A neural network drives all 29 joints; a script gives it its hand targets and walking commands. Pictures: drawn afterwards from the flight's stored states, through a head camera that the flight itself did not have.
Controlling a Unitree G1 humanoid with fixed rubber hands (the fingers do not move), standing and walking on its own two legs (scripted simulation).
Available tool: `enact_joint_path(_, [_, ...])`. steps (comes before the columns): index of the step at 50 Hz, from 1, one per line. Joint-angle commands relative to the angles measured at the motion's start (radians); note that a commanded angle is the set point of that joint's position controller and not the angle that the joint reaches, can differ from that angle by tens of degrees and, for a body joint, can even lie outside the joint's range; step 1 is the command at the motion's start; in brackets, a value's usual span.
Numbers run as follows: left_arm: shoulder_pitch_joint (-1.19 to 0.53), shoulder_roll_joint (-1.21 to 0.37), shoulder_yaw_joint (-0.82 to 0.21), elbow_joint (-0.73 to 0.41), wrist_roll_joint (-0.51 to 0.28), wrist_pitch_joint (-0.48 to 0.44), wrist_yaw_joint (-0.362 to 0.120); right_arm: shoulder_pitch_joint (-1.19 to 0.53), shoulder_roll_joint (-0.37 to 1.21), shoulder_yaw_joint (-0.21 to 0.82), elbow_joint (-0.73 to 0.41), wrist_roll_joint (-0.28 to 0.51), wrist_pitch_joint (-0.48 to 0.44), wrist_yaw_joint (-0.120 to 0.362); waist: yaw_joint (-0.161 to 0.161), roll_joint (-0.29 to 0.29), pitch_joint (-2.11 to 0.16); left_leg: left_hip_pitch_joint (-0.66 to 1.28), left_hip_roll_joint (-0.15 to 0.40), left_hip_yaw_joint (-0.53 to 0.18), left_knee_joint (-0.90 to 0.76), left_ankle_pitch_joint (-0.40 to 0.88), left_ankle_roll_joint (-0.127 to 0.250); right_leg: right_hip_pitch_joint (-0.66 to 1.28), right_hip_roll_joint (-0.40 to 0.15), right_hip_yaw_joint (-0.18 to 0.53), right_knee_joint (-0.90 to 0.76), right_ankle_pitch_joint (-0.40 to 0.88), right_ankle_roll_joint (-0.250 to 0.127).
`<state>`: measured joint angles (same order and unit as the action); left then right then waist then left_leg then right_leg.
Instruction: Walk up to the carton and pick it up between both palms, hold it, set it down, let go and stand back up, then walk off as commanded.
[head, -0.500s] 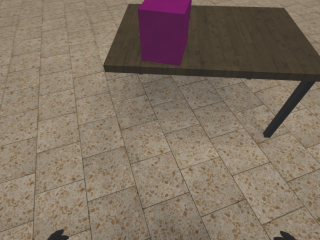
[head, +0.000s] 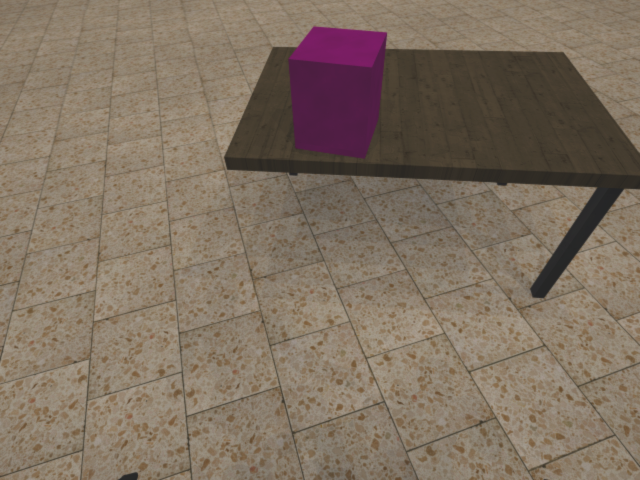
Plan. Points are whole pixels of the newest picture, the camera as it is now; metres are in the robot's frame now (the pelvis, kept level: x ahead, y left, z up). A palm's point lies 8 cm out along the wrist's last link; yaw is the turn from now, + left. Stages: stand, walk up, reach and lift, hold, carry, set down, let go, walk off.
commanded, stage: stand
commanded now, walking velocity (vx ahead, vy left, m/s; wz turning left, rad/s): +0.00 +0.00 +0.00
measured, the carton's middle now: (339, 92) +1.07 +0.00 -0.04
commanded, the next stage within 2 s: none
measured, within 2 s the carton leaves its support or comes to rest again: neither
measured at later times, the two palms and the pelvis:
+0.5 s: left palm out of the picture +0.06 +0.29 -0.11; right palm out of the picture +0.06 -0.30 -0.11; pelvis -0.01 -0.01 +0.01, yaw +1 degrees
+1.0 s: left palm out of the picture +0.07 +0.29 -0.11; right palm out of the picture +0.08 -0.30 -0.11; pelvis +0.00 -0.01 +0.01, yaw +1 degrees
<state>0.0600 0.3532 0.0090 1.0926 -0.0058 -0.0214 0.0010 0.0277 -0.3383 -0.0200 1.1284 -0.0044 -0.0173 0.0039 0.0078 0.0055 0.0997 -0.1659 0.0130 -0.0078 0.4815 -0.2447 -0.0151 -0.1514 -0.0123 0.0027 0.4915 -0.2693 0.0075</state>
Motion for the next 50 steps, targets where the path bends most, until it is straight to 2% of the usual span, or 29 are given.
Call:
enact_joint_path(1, [-0.072,0.222,0.040,-0.046,0.011,-0.024,0.003,-0.061,-0.199,-0.033,-0.040,0.001,-0.015,-0.007,-0.013,-0.022,-0.101,0.067,0.099,-0.090,-0.155,0.120,0.030,-0.033,-0.102,0.102,-0.185,0.127,-0.035])
enact_joint_path(2, [-0.066,0.211,0.044,-0.043,0.002,-0.025,0.004,-0.060,-0.218,-0.041,-0.042,-0.004,-0.021,-0.004,-0.006,-0.029,-0.128,0.078,0.109,-0.100,-0.161,0.128,0.037,-0.007,-0.109,0.101,-0.182,0.151,-0.031])
enact_joint_path(4, [-0.049,0.237,0.049,-0.017,0.008,-0.024,0.000,-0.051,-0.224,-0.041,-0.053,-0.001,-0.024,0.000,-0.016,0.033,-0.113,0.062,0.101,-0.085,-0.145,0.167,0.040,0.003,-0.105,0.097,-0.201,0.143,-0.038])
enact_joint_path(5, [-0.050,0.213,0.035,-0.024,0.008,-0.026,0.004,-0.080,-0.213,-0.037,-0.047,-0.006,-0.017,-0.004,-0.014,-0.022,-0.104,0.078,0.104,-0.083,-0.168,0.162,0.030,-0.006,-0.097,0.081,-0.204,0.143,-0.023])
enact_joint_path(7, [-0.064,0.206,0.038,-0.024,0.011,-0.021,0.007,-0.072,-0.190,-0.033,-0.042,-0.006,-0.011,-0.006,-0.008,-0.022,-0.111,0.069,0.112,-0.098,-0.196,0.108,0.034,-0.015,-0.109,0.089,-0.227,0.088,-0.029])
enact_joint_path(8, [-0.082,0.225,0.040,-0.021,0.008,-0.014,0.003,-0.066,-0.194,-0.030,-0.041,0.002,-0.008,-0.006,-0.014,-0.061,-0.094,0.081,0.105,-0.091,-0.182,0.103,0.027,-0.047,-0.112,0.090,-0.249,0.034,-0.021])
enact_joint_path(9, [-0.077,0.223,0.046,-0.027,0.011,-0.022,0.004,-0.043,-0.201,-0.033,-0.033,-0.006,-0.013,-0.008,-0.012,-0.055,-0.112,0.076,0.101,-0.090,-0.197,0.093,0.030,-0.015,-0.113,0.113,-0.243,0.032,-0.024])
enact_joint_path(10, [-0.052,0.197,0.044,-0.016,0.012,-0.020,0.003,-0.049,-0.224,-0.043,-0.025,-0.013,-0.008,-0.011,-0.013,0.034,-0.122,0.083,0.107,-0.079,-0.193,0.092,0.029,-0.016,-0.114,0.106,-0.247,0.057,-0.027])
enact_joint_path(11, [-0.035,0.232,0.046,-0.013,0.012,-0.022,0.002,-0.048,-0.225,-0.033,-0.023,-0.019,-0.012,-0.004,-0.002,0.039,-0.107,0.052,0.112,-0.099,-0.214,0.077,0.025,0.005,-0.107,0.091,-0.236,0.058,-0.032])
enact_joint_path(12, [-0.053,0.223,0.045,-0.013,0.016,-0.019,0.004,-0.059,-0.220,-0.041,-0.029,-0.014,-0.013,0.001,-0.008,-0.017,-0.087,0.036,0.108,-0.099,-0.214,0.089,0.020,0.001,-0.112,0.090,-0.234,0.068,-0.032])
enact_joint_path(14, [-0.038,0.205,0.035,-0.010,0.009,-0.022,-0.002,-0.037,-0.191,-0.025,-0.025,-0.003,-0.012,0.001,-0.010,0.021,-0.108,0.055,0.116,-0.098,-0.201,0.079,0.027,0.006,-0.115,0.104,-0.255,0.047,-0.031])
enact_joint_path(17, [-0.070,0.218,0.043,-0.022,0.014,-0.018,0.003,-0.062,-0.209,-0.027,-0.025,-0.020,-0.016,-0.001,-0.001,0.005,-0.092,0.032,0.110,-0.099,-0.214,0.091,0.017,0.004,-0.111,0.096,-0.254,0.061,-0.032])
enact_joint_path(18, [-0.031,0.213,0.037,-0.014,0.015,-0.022,0.002,-0.024,-0.206,-0.026,-0.020,0.000,-0.018,0.000,-0.014,-0.009,-0.097,0.059,0.113,-0.111,-0.216,0.066,0.024,-0.011,-0.115,0.096,-0.260,0.049,-0.031])
enact_joint_path(20, [-0.036,0.232,0.040,-0.002,0.018,-0.028,0.002,-0.003,-0.209,-0.027,-0.011,-0.007,-0.011,-0.001,-0.012,0.010,-0.082,0.037,0.108,-0.100,-0.217,0.079,0.023,-0.003,-0.123,0.107,-0.260,0.025,-0.034])
enact_joint_path(21, [-0.038,0.235,0.049,-0.010,0.016,-0.021,0.001,0.006,-0.198,-0.031,-0.022,-0.006,-0.012,-0.002,-0.009,-0.055,-0.064,0.034,0.107,-0.097,-0.202,0.081,0.019,-0.025,-0.119,0.107,-0.273,0.006,-0.029])
enact_joint_path(22, [-0.043,0.202,0.038,-0.006,0.018,-0.023,0.001,0.008,-0.215,-0.032,-0.015,-0.006,-0.011,-0.002,-0.021,0.003,-0.091,0.060,0.113,-0.089,-0.196,0.082,0.029,-0.027,-0.134,0.121,-0.258,0.027,-0.037])
enact_joint_path(25, [-0.030,0.202,0.037,-0.010,0.013,-0.028,0.003,0.007,-0.209,-0.027,-0.033,-0.014,-0.016,0.003,-0.005,-0.010,-0.111,0.047,0.108,-0.104,-0.210,0.094,0.015,-0.006,-0.115,0.094,-0.258,0.021,-0.026])
enact_joint_path(26, [-0.022,0.215,0.036,-0.002,0.016,-0.022,0.002,-0.029,-0.212,-0.025,-0.046,-0.017,-0.019,0.002,-0.002,0.021,-0.092,0.026,0.118,-0.102,-0.215,0.073,0.020,-0.006,-0.117,0.103,-0.252,0.033,-0.039])
enact_joint_path(28, [-0.043,0.236,0.051,-0.010,0.020,-0.014,-0.002,0.008,-0.202,-0.024,-0.024,-0.007,-0.018,-0.002,-0.009,0.031,-0.085,0.009,0.100,-0.095,-0.209,0.087,0.016,-0.009,-0.111,0.097,-0.248,0.047,-0.025])
enact_joint_path(32, [-0.035,0.203,0.037,-0.018,0.008,-0.018,0.000,0.020,-0.213,-0.031,-0.038,-0.003,-0.018,-0.004,-0.021,0.013,-0.104,0.015,0.112,-0.104,-0.217,0.122,0.012,0.012,-0.122,0.084,-0.227,0.074,-0.035])
enact_joint_path(33, [-0.028,0.213,0.039,-0.012,0.008,-0.011,-0.004,0.042,-0.210,-0.023,-0.027,-0.003,-0.020,-0.002,-0.014,-0.044,-0.107,0.021,0.117,-0.101,-0.208,0.106,0.012,0.020,-0.116,0.093,-0.238,0.052,-0.025])
enact_joint_path(35, [-0.014,0.205,0.041,0.002,0.015,-0.010,-0.001,0.014,-0.235,-0.030,-0.044,-0.009,-0.014,-0.003,-0.009,0.038,-0.101,0.034,0.116,-0.101,-0.196,0.119,0.015,0.009,-0.113,0.074,-0.238,0.059,-0.025])
enact_joint_path(36, [-0.008,0.214,0.036,-0.009,0.007,-0.015,0.002,0.027,-0.211,-0.023,-0.047,-0.004,-0.015,-0.002,-0.007,-0.001,-0.097,0.011,0.107,-0.105,-0.210,0.124,0.017,0.015,-0.108,0.076,-0.237,0.028,-0.021])
enact_joint_path(38, [-0.043,0.217,0.040,-0.020,0.019,-0.007,0.002,0.030,-0.205,-0.021,-0.044,-0.008,-0.017,-0.002,-0.010,-0.012,-0.105,0.030,0.107,-0.103,-0.202,0.071,0.014,-0.018,-0.127,0.089,-0.254,-0.036,-0.028])
enact_joint_path(39, [-0.035,0.233,0.043,-0.020,0.015,-0.009,0.001,0.038,-0.228,-0.023,-0.032,-0.008,-0.014,-0.002,-0.005,-0.021,-0.106,0.038,0.111,-0.109,-0.199,0.097,0.012,0.004,-0.132,0.100,-0.246,0.031,-0.029])
enact_joint_path(41, [-0.028,0.212,0.038,-0.009,0.014,-0.016,0.002,0.034,-0.217,-0.021,-0.032,0.001,-0.016,-0.009,-0.013,0.033,-0.122,0.057,0.114,-0.121,-0.198,0.165,0.023,0.010,-0.125,0.095,-0.243,0.102,-0.029])
enact_joint_path(44, [-0.022,0.227,0.037,-0.015,0.012,-0.016,0.001,0.008,-0.206,-0.020,-0.040,-0.001,-0.015,-0.005,-0.009,-0.039,-0.099,0.043,0.119,-0.120,-0.200,0.142,0.017,0.008,-0.121,0.085,-0.251,0.119,-0.022])
enact_joint_path(45, [-0.025,0.231,0.044,-0.008,0.020,-0.014,0.000,0.032,-0.224,-0.019,-0.027,-0.002,-0.009,-0.005,-0.011,-0.004,-0.098,0.050,0.113,-0.102,-0.192,0.132,0.019,0.007,-0.124,0.094,-0.246,0.102,-0.024])
enact_joint_path(50, [-0.001,0.219,0.039,-0.016,0.009,-0.017,-0.001,0.028,-0.222,-0.017,-0.026,-0.004,-0.009,-0.008,-0.014,0.038,-0.096,0.041,0.115,-0.101,-0.186,0.172,0.009,0.011,-0.115,0.083,-0.230,0.145,-0.028])
